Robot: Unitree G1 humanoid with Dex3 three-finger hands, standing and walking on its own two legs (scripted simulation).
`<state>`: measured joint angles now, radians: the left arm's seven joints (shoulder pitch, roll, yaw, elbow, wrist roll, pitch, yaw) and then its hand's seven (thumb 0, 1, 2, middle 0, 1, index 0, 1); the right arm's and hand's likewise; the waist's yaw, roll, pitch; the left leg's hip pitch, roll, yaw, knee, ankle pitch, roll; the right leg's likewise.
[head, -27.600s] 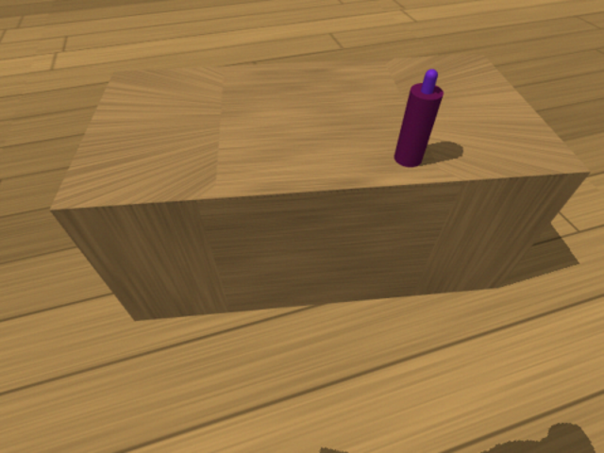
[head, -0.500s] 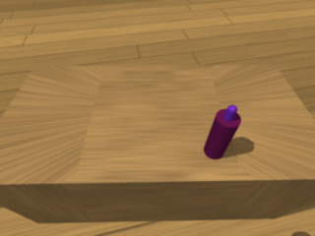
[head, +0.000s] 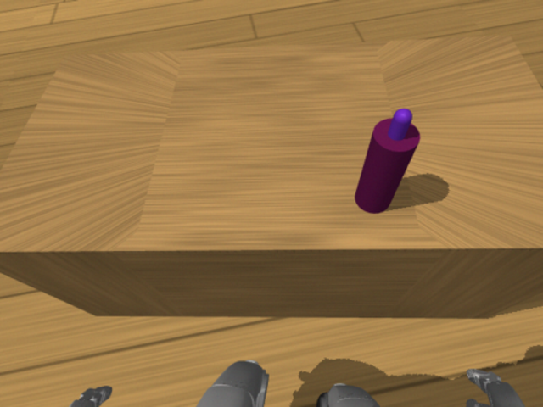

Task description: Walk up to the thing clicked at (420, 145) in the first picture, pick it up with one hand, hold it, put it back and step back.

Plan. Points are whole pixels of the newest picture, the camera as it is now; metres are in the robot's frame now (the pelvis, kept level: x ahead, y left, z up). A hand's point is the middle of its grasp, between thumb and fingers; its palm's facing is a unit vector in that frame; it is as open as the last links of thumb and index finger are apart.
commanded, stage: step back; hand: right
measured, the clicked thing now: (386, 162) +0.52 -0.19 -0.04
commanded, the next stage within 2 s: none
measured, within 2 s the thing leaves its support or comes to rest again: neither
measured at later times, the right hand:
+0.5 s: hand out of the picture +0.01 -0.24 -0.14, palm faces -0.05 +0.91 -0.41, open 7.4 cm
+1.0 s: hand out of the picture -0.19 -0.23 -0.16, palm faces -0.08 +0.91 -0.40, open 7.4 cm
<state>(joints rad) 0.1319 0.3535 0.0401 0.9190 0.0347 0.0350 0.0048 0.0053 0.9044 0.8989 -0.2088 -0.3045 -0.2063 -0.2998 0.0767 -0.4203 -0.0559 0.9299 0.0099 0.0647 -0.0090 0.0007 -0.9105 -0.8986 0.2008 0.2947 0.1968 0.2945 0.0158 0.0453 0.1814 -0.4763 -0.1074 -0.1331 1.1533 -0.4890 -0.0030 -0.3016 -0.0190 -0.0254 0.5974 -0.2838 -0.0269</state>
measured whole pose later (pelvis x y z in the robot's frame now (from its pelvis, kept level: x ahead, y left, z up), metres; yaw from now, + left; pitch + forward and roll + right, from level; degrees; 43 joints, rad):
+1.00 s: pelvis -0.27 +0.04 -0.02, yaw +1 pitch -3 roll +1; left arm 0.09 0.40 0.06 0.78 0.02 0.05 0.02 0.00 0.90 0.90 -0.21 -0.30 -0.21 -0.30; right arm 0.18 -0.38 -0.05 0.90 -0.03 0.05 0.00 0.00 -0.91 -0.90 0.20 0.29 0.20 0.29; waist 0.00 -0.03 0.20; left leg -0.28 -0.05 -0.02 0.69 -0.36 0.02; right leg -0.46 -0.03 0.07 0.80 -0.40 0.00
